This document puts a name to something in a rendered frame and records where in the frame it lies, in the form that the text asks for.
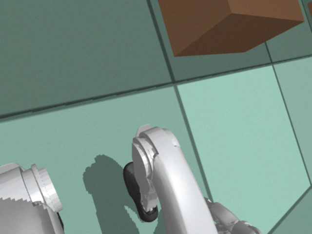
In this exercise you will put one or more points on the right robot arm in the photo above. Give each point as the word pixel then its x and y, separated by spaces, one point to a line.
pixel 243 227

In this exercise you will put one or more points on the right robot foot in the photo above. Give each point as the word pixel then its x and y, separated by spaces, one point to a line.
pixel 134 192

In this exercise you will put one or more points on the right robot hand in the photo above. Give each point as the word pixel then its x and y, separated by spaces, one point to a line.
pixel 224 217

